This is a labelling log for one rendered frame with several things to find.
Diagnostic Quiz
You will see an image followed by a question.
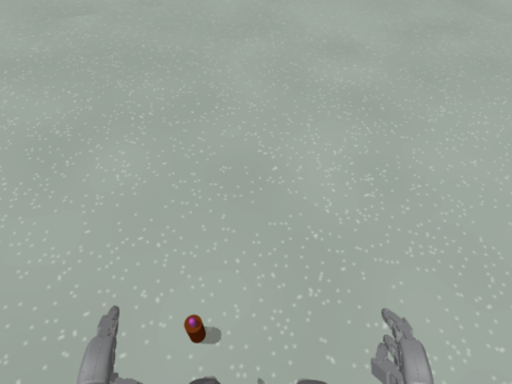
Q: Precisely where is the left robot hand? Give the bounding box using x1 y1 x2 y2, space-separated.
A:
77 306 143 384

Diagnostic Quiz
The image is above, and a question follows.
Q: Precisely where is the right robot hand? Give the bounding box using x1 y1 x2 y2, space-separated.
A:
371 308 434 384

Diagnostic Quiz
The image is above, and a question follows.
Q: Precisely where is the bottle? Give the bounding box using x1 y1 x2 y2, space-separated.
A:
184 315 206 343

